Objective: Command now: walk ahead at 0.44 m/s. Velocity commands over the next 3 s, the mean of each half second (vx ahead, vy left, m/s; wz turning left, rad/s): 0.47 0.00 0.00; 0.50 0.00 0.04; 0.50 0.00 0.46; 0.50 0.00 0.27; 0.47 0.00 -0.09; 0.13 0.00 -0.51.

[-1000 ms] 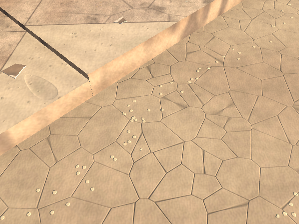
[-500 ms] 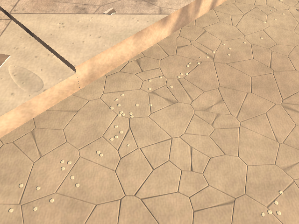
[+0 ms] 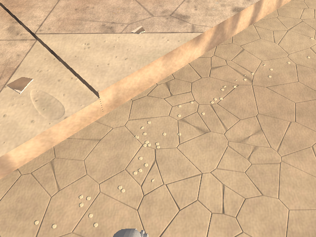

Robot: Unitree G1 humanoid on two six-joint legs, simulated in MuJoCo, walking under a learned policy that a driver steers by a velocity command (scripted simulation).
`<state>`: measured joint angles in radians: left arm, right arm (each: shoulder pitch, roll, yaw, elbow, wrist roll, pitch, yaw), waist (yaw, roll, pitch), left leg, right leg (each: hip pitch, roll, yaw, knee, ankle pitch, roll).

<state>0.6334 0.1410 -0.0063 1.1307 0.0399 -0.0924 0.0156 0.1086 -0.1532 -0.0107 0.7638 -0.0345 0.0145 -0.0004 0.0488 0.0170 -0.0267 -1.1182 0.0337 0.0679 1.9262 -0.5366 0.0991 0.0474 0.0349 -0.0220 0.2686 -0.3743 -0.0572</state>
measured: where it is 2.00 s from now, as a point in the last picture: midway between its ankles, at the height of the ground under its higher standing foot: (146, 116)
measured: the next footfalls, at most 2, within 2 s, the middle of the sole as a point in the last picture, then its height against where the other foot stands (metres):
left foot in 0.16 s outside the picture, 0.12 m higher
right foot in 0.74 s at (189, 192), level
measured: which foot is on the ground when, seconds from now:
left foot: up 0.00-0.14, down 0.16-0.76, up 0.78-1.00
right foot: down 0.00-0.16, up 0.18-0.72, down 0.74-1.00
